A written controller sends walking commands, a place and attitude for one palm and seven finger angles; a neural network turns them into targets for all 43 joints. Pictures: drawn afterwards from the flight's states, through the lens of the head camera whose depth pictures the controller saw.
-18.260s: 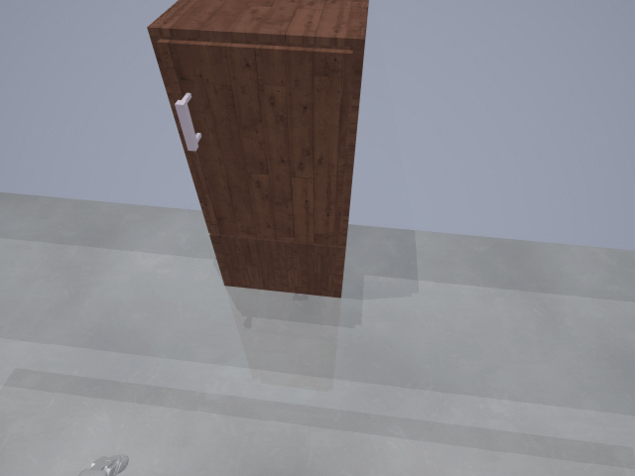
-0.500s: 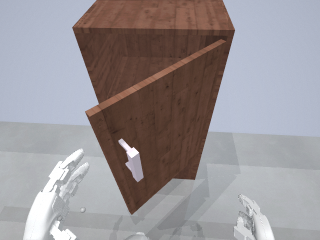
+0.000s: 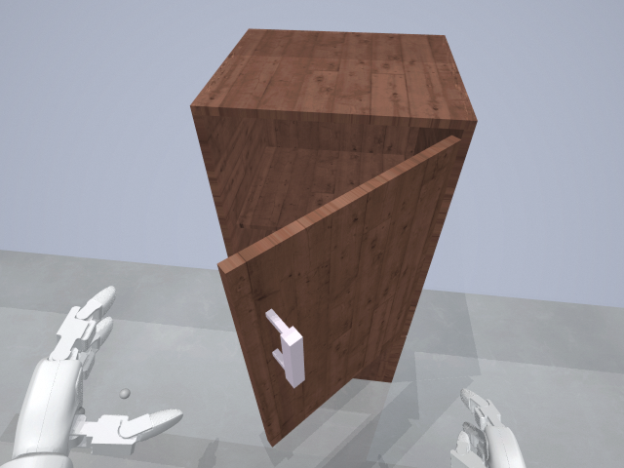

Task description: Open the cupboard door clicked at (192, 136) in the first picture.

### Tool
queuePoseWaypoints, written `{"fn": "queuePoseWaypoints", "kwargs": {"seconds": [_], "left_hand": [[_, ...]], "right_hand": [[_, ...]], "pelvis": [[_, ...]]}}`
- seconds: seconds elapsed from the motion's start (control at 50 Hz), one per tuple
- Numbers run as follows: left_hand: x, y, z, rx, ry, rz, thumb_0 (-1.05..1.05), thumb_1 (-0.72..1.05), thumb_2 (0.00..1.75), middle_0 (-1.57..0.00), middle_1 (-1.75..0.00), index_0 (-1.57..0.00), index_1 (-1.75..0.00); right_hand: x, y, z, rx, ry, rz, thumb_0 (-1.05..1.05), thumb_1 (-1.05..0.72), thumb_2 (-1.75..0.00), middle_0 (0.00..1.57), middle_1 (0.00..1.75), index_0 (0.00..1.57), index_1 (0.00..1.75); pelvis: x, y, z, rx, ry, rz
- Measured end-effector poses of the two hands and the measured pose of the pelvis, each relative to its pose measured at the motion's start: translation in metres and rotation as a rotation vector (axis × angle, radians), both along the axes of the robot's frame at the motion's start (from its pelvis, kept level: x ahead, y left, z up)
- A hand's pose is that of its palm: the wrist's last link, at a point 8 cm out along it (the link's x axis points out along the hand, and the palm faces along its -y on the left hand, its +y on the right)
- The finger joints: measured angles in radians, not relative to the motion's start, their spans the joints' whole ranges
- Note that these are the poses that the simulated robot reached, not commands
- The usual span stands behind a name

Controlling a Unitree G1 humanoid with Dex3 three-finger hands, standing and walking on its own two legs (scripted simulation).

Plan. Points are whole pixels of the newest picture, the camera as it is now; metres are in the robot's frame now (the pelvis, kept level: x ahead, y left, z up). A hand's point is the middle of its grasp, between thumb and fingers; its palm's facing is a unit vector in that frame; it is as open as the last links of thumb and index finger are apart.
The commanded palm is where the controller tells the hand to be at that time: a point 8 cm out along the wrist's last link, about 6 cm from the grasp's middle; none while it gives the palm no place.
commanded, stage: draw the hand back to the body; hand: left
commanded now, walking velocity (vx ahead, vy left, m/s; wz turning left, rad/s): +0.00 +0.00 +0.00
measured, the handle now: (284, 348) +0.28 +0.08 +0.00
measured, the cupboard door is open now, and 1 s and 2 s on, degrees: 46 46 46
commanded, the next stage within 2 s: step back with the hand held close in 0.78 s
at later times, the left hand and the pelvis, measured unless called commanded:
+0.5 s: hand (65, 303) +0.21 +0.26 +0.19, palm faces +0.46 -0.79 -0.41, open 8.1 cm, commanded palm +0.16 +0.29 +0.19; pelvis +0.02 -0.01 +0.02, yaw -1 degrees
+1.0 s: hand (90, 316) +0.20 +0.23 +0.19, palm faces +0.43 -0.79 -0.43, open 7.4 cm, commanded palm +0.14 +0.26 +0.20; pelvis +0.00 -0.03 +0.03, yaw -1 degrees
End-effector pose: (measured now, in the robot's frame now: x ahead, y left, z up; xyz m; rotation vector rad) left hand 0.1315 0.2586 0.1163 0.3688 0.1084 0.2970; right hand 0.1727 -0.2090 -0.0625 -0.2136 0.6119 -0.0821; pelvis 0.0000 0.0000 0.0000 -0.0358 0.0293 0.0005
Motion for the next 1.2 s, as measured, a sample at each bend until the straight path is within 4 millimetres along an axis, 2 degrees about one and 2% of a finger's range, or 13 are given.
{"fn": "queuePoseWaypoints", "kwargs": {"seconds": [0.12,0.2,0.32,0.46,0.56,0.68,0.98,1.04,1.2], "left_hand": [[0.013,0.016,0.031,0.064,-0.082,0.039,-0.01,0.11,0.56,-0.17,-0.30,-0.18,-0.30],[0.022,0.023,0.045,0.086,-0.117,0.053,-0.01,0.25,0.62,-0.18,-0.30,-0.19,-0.30],[0.030,0.032,0.060,0.109,-0.152,0.076,0.00,0.46,0.71,-0.19,-0.30,-0.20,-0.30],[0.032,0.037,0.088,0.158,-0.248,0.102,0.00,0.69,0.82,-0.20,-0.30,-0.21,-0.30],[0.033,0.031,0.081,0.127,-0.224,0.107,0.00,0.81,0.86,-0.20,-0.30,-0.21,-0.30],[0.028,0.016,0.068,0.096,-0.175,0.083,0.01,0.87,0.89,-0.20,-0.30,-0.21,-0.30],[0.021,0.005,0.088,0.164,-0.247,0.076,0.01,0.89,0.90,-0.21,-0.30,-0.21,-0.30],[0.024,0.006,0.090,0.200,-0.247,0.059,0.01,0.89,0.90,-0.21,-0.30,-0.21,-0.30],[0.023,0.003,0.076,0.202,-0.155,-0.035,0.01,0.89,0.90,-0.21,-0.30,-0.22,-0.30]], "right_hand": [[0.007,0.007,0.005,0.005,0.009,0.028,0.01,-0.90,-0.90,0.20,0.30,0.20,0.30],[0.012,0.007,0.008,0.010,0.017,0.032,0.01,-0.90,-0.90,0.20,0.30,0.20,0.30],[0.018,-0.001,0.013,-0.002,0.034,0.036,0.01,-0.90,-0.90,0.20,0.30,0.20,0.30],[0.021,-0.013,0.016,-0.011,0.040,0.035,0.01,-0.90,-0.90,0.20,0.30,0.20,0.30],[0.018,-0.022,0.014,-0.002,0.055,0.022,0.01,-0.90,-0.90,0.20,0.30,0.20,0.30],[0.010,-0.033,0.012,-0.008,0.074,0.010,0.01,-0.90,-0.90,0.20,0.30,0.20,0.30],[0.001,-0.049,0.010,0.009,0.069,-0.007,0.01,-0.90,-0.90,0.20,0.30,0.20,0.30],[-0.004,-0.054,0.010,0.004,0.087,-0.031,0.01,-0.90,-0.90,0.20,0.30,0.20,0.30],[-0.030,-0.066,0.010,-0.024,0.124,-0.136,0.01,-0.90,-0.90,0.20,0.30,0.20,0.30]], "pelvis": [[0.007,0.005,0.010,0.008,-0.038,-0.002],[0.012,0.006,0.015,0.014,-0.056,-0.008],[0.016,0.003,0.021,0.019,-0.075,-0.015],[0.017,-0.004,0.024,0.021,-0.096,-0.016],[0.014,-0.010,0.026,0.024,-0.104,-0.019],[0.012,-0.019,0.026,0.025,-0.109,-0.021],[0.000,-0.034,0.027,0.019,-0.103,-0.016],[-0.005,-0.034,0.026,0.014,-0.075,-0.023],[-0.018,-0.021,0.026,0.021,-0.040,-0.048]]}}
